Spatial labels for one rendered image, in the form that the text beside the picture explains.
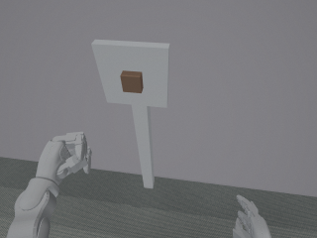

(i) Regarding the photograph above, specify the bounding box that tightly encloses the panel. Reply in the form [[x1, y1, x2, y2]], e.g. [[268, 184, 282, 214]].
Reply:
[[91, 39, 170, 189]]

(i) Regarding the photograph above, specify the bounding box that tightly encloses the button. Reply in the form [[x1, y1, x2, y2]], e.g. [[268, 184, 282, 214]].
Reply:
[[120, 70, 144, 93]]

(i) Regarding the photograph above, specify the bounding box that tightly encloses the robot right hand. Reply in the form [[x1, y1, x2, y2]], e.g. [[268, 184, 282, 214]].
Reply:
[[233, 194, 271, 238]]

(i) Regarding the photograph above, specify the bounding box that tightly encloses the robot left forearm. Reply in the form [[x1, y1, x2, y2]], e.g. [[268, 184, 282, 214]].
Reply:
[[6, 177, 60, 238]]

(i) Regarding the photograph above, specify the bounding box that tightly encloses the robot left hand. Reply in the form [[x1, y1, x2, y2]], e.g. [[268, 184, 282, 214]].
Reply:
[[36, 132, 92, 185]]

